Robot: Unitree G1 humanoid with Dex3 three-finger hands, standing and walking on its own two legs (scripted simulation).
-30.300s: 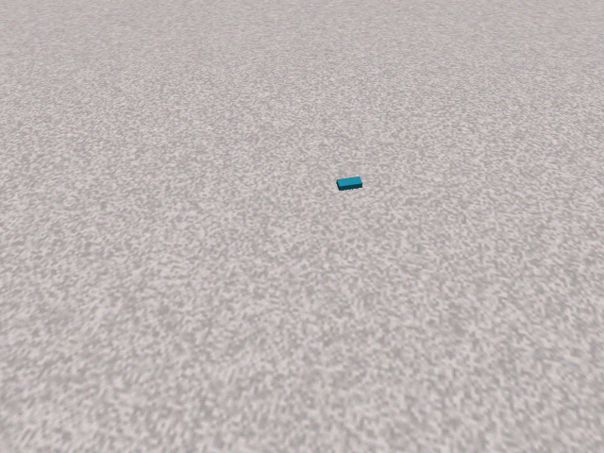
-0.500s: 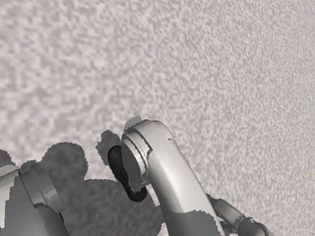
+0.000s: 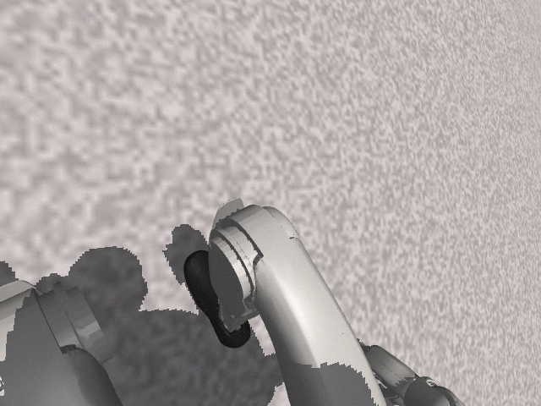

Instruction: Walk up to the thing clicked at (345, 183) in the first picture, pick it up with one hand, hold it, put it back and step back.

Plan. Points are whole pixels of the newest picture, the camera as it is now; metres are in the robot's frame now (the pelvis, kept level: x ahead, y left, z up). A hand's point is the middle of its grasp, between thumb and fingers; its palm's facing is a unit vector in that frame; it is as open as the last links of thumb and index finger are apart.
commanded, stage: close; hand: left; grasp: from above
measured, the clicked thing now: out of the picture +0.45 +0.34 -0.31
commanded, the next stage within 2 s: settle in 0.72 s
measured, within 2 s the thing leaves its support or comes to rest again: leaves its support in 1.18 s
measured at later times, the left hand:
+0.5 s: hand out of the picture +0.45 +0.33 -0.27, palm faces -0.42 -0.18 -0.89, open 8.3 cm
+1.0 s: hand out of the picture +0.45 +0.34 -0.27, palm faces -0.41 -0.18 -0.89, open 8.0 cm
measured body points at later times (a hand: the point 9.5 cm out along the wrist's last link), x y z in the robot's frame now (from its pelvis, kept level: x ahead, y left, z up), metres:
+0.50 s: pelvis +0.00 +0.00 +0.00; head +0.29 +0.14 +0.31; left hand +0.47 +0.34 -0.22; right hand +0.04 -0.24 -0.04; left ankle +0.06 +0.12 -0.28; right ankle +0.14 -0.12 -0.28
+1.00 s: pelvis +0.00 +0.00 +0.00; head +0.29 +0.14 +0.31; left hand +0.47 +0.34 -0.22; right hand +0.04 -0.24 -0.04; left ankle +0.06 +0.12 -0.28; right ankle +0.14 -0.12 -0.28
